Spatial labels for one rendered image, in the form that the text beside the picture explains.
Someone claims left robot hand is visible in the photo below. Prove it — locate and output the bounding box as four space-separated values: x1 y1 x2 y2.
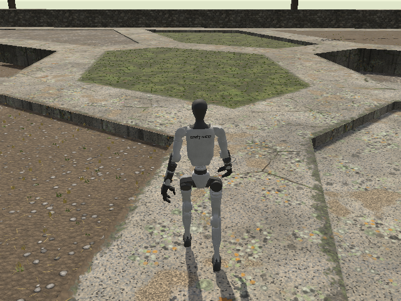
161 184 175 203

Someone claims left robot forearm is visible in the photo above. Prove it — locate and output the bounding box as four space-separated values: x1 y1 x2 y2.
163 153 177 186

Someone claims right robot shin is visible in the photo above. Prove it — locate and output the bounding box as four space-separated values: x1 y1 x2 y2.
212 216 221 262

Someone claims right robot forearm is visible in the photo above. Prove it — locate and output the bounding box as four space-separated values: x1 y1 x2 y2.
222 150 232 169

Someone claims right robot hand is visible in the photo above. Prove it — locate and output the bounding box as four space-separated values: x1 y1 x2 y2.
218 166 232 177

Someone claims robot left upper arm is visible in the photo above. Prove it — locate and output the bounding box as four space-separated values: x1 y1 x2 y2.
171 127 187 162

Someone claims robot right upper arm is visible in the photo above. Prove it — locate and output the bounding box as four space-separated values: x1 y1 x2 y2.
213 125 229 159

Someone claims left robot foot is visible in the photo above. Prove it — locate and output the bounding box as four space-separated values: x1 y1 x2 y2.
183 233 192 247

